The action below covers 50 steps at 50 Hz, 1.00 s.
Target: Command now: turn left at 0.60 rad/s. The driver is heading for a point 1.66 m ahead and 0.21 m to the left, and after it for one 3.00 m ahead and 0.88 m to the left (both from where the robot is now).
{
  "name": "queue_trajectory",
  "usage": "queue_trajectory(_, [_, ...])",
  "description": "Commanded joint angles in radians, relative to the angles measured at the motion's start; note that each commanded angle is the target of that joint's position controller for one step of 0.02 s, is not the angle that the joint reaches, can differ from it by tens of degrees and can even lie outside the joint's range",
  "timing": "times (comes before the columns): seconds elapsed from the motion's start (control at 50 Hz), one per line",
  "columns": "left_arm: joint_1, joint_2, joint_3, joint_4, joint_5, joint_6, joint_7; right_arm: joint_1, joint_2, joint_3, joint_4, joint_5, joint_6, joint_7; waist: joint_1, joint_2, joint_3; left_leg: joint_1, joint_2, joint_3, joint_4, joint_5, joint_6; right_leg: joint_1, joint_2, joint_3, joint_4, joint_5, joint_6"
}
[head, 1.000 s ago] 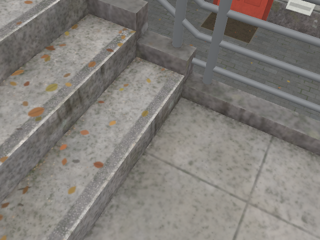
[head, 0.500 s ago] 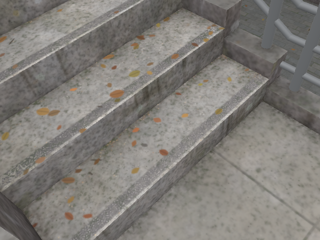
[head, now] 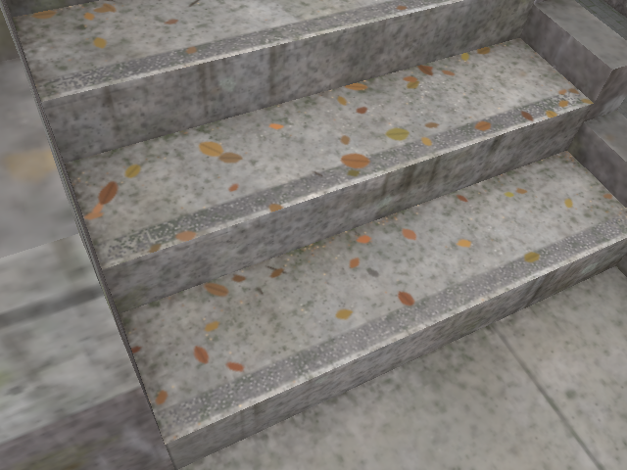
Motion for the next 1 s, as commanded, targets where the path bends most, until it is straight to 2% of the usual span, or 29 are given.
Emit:
queue_trajectory(0.02, [-0.047,0.072,0.021,-0.081,-0.001,0.004,0.007,0.051,-0.173,-0.051,-0.024,-0.001,-0.022,0.002,-0.034,0.155,-0.11,0.135,0.263,-0.285,-0.094,0.307,0.156,-0.087,0.005,0.019,-0.04,0.012,-0.008])
queue_trajectory(0.04, [-0.043,0.074,0.026,-0.087,-0.011,0.001,-0.002,0.063,-0.176,-0.052,-0.02,0.0,-0.017,0.01,-0.033,0.191,-0.107,0.12,0.247,-0.297,-0.087,0.27,0.152,-0.076,0.014,0.019,-0.048,0.002,-0.012])
queue_trajectory(0.12, [-0.056,0.061,0.017,-0.087,-0.011,0.006,-0.007,0.048,-0.197,-0.054,-0.03,-0.003,-0.01,0.017,-0.02,0.165,-0.107,0.085,0.255,-0.402,-0.065,0.232,0.174,-0.021,0.049,0.04,-0.115,-0.057,-0.02])
queue_trajectory(0.2, [-0.088,0.067,0.024,-0.115,-0.022,-0.015,0.024,0.062,-0.228,-0.072,0.006,-0.023,-0.023,-0.015,-0.025,0.188,-0.11,0.079,0.22,-0.442,-0.045,0.319,0.142,0.09,0.088,0.048,-0.251,-0.088,-0.003])
queue_trajectory(0.24, [-0.014,0.058,0.023,-0.077,-0.027,-0.026,0.036,0.055,-0.207,-0.065,0.013,-0.012,-0.014,-0.025,-0.005,0.193,-0.147,0.098,0.214,-0.464,-0.026,0.354,0.118,0.175,0.113,0.049,-0.373,-0.061,-0.018])
queue_trajectory(0.26, [0.016,0.062,0.023,-0.063,-0.031,-0.035,0.046,0.022,-0.19,-0.064,0.018,0.014,-0.011,-0.016,0.037,0.175,-0.122,0.047,0.175,-0.439,0.002,0.294,0.076,0.27,0.105,0.039,-0.544,0.035,-0.029])
queue_trajectory(0.28, [0.029,0.096,0.036,-0.053,-0.022,-0.045,0.056,0.02,-0.173,-0.063,0.02,0.021,-0.013,-0.017,0.035,0.142,-0.121,-0.068,0.125,-0.389,0.034,0.177,0.014,0.404,0.053,0.063,-0.642,0.1,-0.04])
queue_trajectory(0.3, [0.005,0.169,0.043,-0.067,-0.01,-0.041,0.065,0.049,-0.109,-0.048,0.011,0.049,-0.022,-0.02,0.024,-0.064,-0.121,-0.245,0.016,-0.221,0.202,-0.044,-0.043,0.51,-0.17,0.274,-0.729,0.091,-0.111])
queue_trajectory(0.32, [-0.059,0.207,0.049,-0.08,-0.011,-0.028,0.065,0.037,-0.151,-0.053,0.007,0.029,-0.018,-0.037,0.023,-0.147,-0.105,-0.303,-0.07,-0.04,0.414,-0.349,-0.057,0.404,-0.338,0.417,-0.747,0.142,-0.235])
queue_trajectory(0.34, [-0.009,0.153,0.035,-0.058,-0.016,-0.026,0.054,0.023,-0.188,-0.059,0.002,0.004,-0.019,-0.034,0.02,-0.082,-0.095,-0.254,-0.009,-0.048,0.545,-0.351,-0.052,0.327,-0.35,0.396,-0.742,0.211,-0.28])
queue_trajectory(0.36, [-0.069,0.101,0.021,-0.052,-0.035,-0.038,0.047,0.039,-0.179,-0.063,0.022,-0.011,-0.017,-0.025,-0.019,-0.039,-0.048,-0.208,0.005,-0.067,0.622,-0.306,-0.059,0.26,-0.298,0.315,-0.719,0.287,-0.266])
queue_trajectory(0.4, [-0.157,0.075,0.009,-0.075,-0.036,-0.029,0.049,0.093,-0.17,-0.068,0.071,-0.012,0.003,-0.003,-0.059,-0.078,-0.041,-0.26,0.006,-0.059,0.716,-0.237,-0.078,0.31,-0.19,0.179,-0.682,0.28,-0.207])
queue_trajectory(0.46, [-0.094,0.098,0.009,-0.061,-0.044,-0.016,0.04,0.091,-0.157,-0.054,0.092,0.008,0.023,0.028,-0.014,-0.059,-0.045,-0.318,0.001,-0.046,0.789,-0.213,-0.1,0.392,-0.202,0.14,-0.675,0.337,-0.233])
queue_trajectory(0.48, [-0.078,0.116,0.018,-0.046,-0.024,-0.022,0.031,0.049,-0.165,-0.056,0.085,0.001,0.015,0.044,0.008,-0.075,-0.044,-0.334,0.02,-0.01,0.753,-0.186,-0.112,0.412,-0.204,0.12,-0.688,0.297,-0.241])
queue_trajectory(0.5, [-0.053,0.134,0.027,-0.037,-0.009,-0.027,0.031,0.035,-0.198,-0.069,0.106,0.012,0.014,0.039,0.03,-0.057,-0.024,-0.354,0.017,-0.01,0.764,-0.176,-0.122,0.445,-0.219,0.115,-0.66,0.348,-0.234])
queue_trajectory(0.54, [0.01,0.168,0.042,0.003,-0.015,-0.053,0.043,-0.005,-0.224,-0.078,0.103,-0.011,0.018,0.033,0.039,-0.074,-0.061,-0.375,0.037,0.019,0.741,-0.16,-0.141,0.504,-0.257,0.107,-0.625,0.514,-0.227])
queue_trajectory(0.58, [0.093,0.17,0.044,0.062,-0.031,-0.06,0.045,-0.018,-0.167,-0.055,0.102,-0.007,0.025,0.028,0.052,-0.102,-0.078,-0.389,0.046,0.023,0.695,-0.18,-0.14,0.548,-0.268,0.107,-0.621,0.603,-0.215])
queue_trajectory(0.62, [0.104,0.163,0.036,0.087,-0.023,-0.057,0.04,-0.041,-0.15,-0.046,0.114,-0.007,0.023,0.038,0.071,-0.101,-0.108,-0.377,0.019,-0.009,0.655,-0.224,-0.134,0.565,-0.276,0.119,-0.59,0.699,-0.242])
queue_trajectory(0.66, [0.083,0.167,0.031,0.104,-0.02,-0.051,0.037,-0.041,-0.147,-0.038,0.13,0.001,0.028,0.037,0.068,-0.122,-0.118,-0.337,0.023,-0.018,0.598,-0.219,-0.126,0.532,-0.279,0.129,-0.615,0.605,-0.255])
queue_trajectory(0.7, [0.061,0.166,0.026,0.116,-0.012,-0.05,0.045,-0.045,-0.138,-0.03,0.149,-0.018,0.03,0.026,0.062,-0.143,-0.105,-0.265,0.038,0.015,0.473,-0.209,-0.123,0.468,-0.259,0.13,-0.639,0.488,-0.248])
queue_trajectory(0.78, [0.064,0.192,0.037,0.153,-0.004,-0.021,0.014,-0.023,-0.087,0.009,0.183,-0.013,0.017,0.027,0.068,-0.183,-0.076,-0.007,0.061,0.099,0.18,-0.166,-0.07,0.26,-0.227,0.125,-0.656,0.4,-0.226])
queue_trajectory(0.8, [0.051,0.195,0.039,0.152,-0.007,-0.018,0.011,0.017,-0.092,0.008,0.206,-0.001,0.013,0.02,0.044,-0.172,-0.065,0.07,0.058,0.108,0.081,-0.078,-0.051,0.213,-0.218,0.141,-0.64,0.379,-0.208])
queue_trajectory(0.84, [0.078,0.168,0.029,0.162,-0.007,-0.023,0.009,0.087,-0.12,0.001,0.243,-0.008,0.005,0.0,0.011,-0.076,-0.059,0.237,0.081,0.105,-0.152,0.048,-0.019,0.109,-0.158,0.133,-0.545,0.265,-0.151])
queue_trajectory(0.86, [0.131,0.102,0.018,0.16,-0.012,-0.029,0.002,0.08,-0.16,-0.003,0.246,-0.023,-0.007,0.003,0.036,0.122,-0.082,0.288,0.255,-0.064,-0.226,0.026,-0.007,0.05,-0.06,0.047,-0.365,-0.039,-0.108])
queue_trajectory(0.88, [0.126,0.064,0.007,0.138,-0.005,-0.033,0.016,0.014,-0.307,-0.033,0.218,-0.025,-0.006,-0.014,0.049,0.369,-0.083,0.113,0.375,-0.132,-0.221,0.057,0.078,0.031,0.058,-0.063,-0.201,-0.221,-0.099])
queue_trajectory(0.9, [0.096,0.133,0.021,0.165,-0.005,-0.021,0.037,-0.01,-0.248,-0.027,0.201,-0.025,-0.002,-0.023,0.02,0.303,-0.067,0.003,0.343,-0.077,-0.232,-0.037,0.13,0.06,0.038,-0.044,0.002,-0.229,-0.111])
queue_trajectory(0.92, [0.085,0.153,0.03,0.18,-0.019,-0.01,0.041,-0.044,-0.176,-0.006,0.178,-0.017,-0.002,-0.029,0.036,0.221,-0.036,-0.038,0.313,-0.04,-0.239,-0.076,0.116,0.04,0.045,-0.028,0.086,-0.182,-0.125])
queue_trajectory(0.96, [0.149,0.12,0.024,0.225,-0.021,0.009,0.029,-0.083,-0.086,0.024,0.145,-0.005,-0.008,-0.032,0.085,0.195,-0.007,0.0,0.279,0.017,-0.211,0.067,0.114,0.01,0.015,-0.039,0.123,-0.111,-0.109])
queue_trajectory(1.0, [0.148,0.103,0.02,0.236,-0.001,0.015,0.012,-0.057,-0.067,0.032,0.138,-0.003,-0.018,-0.036,0.068,0.164,-0.024,0.066,0.26,0.059,-0.163,0.208,0.13,-0.012,0.005,-0.072,0.101,-0.105,-0.094])
Velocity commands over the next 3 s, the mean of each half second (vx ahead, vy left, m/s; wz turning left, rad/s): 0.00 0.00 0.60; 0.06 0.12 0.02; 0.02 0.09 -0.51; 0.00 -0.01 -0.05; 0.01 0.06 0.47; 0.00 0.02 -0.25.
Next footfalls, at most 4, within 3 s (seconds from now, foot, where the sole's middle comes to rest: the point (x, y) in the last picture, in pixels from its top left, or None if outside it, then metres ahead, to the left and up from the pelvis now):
0.28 right None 0.06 -0.13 -0.78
0.86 left None -0.05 0.11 -0.78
1.38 right None -0.10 -0.03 -0.78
1.72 left None -0.04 0.18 -0.78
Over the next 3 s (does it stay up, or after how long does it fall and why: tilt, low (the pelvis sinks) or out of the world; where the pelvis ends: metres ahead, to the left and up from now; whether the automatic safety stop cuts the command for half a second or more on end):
stays up -0.15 0.16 -0.02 its command is cut before an obstacle after 0.5 s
